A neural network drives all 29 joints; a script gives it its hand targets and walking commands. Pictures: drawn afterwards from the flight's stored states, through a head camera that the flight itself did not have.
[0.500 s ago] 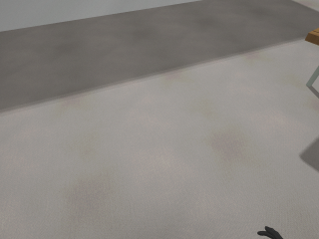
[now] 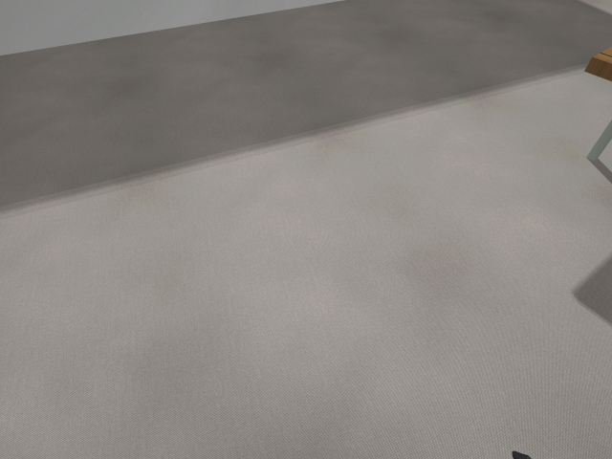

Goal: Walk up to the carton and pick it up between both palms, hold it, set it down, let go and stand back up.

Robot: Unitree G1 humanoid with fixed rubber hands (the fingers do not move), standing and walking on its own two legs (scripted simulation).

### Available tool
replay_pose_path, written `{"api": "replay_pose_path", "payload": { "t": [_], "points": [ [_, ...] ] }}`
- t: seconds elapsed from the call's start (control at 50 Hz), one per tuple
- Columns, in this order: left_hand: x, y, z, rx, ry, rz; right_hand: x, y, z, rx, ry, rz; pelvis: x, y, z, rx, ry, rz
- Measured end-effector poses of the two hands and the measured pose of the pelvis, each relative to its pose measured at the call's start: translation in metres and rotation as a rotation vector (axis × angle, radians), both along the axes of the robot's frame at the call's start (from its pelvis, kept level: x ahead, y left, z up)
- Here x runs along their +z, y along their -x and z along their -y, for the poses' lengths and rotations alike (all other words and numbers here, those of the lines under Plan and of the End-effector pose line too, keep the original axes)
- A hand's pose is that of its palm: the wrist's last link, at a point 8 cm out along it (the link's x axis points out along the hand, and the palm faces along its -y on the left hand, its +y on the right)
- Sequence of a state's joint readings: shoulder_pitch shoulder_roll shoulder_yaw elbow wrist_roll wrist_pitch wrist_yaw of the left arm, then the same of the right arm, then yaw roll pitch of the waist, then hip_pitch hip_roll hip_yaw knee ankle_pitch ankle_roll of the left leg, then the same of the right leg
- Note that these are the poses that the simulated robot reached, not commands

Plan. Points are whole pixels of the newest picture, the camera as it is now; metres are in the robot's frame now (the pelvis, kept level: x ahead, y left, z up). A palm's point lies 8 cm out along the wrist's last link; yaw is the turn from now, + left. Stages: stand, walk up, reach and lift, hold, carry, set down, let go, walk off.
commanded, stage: stand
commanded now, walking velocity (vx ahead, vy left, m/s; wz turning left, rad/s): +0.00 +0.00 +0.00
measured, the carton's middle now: out of the picture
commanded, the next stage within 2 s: walk up in 0.12 s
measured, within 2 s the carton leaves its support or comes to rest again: neither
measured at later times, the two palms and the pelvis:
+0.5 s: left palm out of the picture +0.11 +0.28 -0.09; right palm out of the picture +0.08 -0.34 -0.09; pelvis +0.00 -0.02 +0.00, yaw -5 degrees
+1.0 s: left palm (226, 348) +0.31 +0.15 -0.09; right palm out of the picture +0.06 -0.45 -0.07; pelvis +0.11 -0.11 +0.00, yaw -21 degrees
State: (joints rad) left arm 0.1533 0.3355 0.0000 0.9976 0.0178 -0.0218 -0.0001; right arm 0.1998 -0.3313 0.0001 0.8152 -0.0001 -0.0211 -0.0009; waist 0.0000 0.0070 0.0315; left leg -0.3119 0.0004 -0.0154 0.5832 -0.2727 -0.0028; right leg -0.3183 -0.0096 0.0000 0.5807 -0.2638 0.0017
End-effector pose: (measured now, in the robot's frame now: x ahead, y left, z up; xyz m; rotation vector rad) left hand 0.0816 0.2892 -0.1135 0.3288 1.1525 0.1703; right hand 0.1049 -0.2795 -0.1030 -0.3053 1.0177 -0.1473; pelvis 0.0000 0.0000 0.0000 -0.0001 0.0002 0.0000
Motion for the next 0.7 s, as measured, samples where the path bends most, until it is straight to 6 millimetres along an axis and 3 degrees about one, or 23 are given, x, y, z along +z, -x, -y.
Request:
{"api": "replay_pose_path", "payload": {
  "t": [0.34,0.46,0.6,0.7],
  "points": [
    [0.001,0.012,-0.002,-0.012,0.015,-0.039,0.000,0.015,0.003,-0.013,0.002,-0.021,0.002,0.006,-0.001,-0.007,-0.001,0.004],
    [0.016,-0.016,0.003,-0.091,0.018,-0.013,0.009,0.023,0.044,-0.054,0.060,0.016,0.002,0.001,0.015,-0.065,-0.013,0.018],
    [0.026,-0.057,0.028,-0.194,-0.055,0.006,-0.001,0.042,0.120,-0.137,0.118,0.002,-0.012,-0.012,0.056,-0.170,-0.038,0.015],
    [0.031,-0.081,0.051,-0.248,-0.047,-0.030,0.008,0.051,0.140,-0.200,0.122,-0.026,-0.004,-0.029,0.072,-0.236,-0.020,0.005]
  ]
}}
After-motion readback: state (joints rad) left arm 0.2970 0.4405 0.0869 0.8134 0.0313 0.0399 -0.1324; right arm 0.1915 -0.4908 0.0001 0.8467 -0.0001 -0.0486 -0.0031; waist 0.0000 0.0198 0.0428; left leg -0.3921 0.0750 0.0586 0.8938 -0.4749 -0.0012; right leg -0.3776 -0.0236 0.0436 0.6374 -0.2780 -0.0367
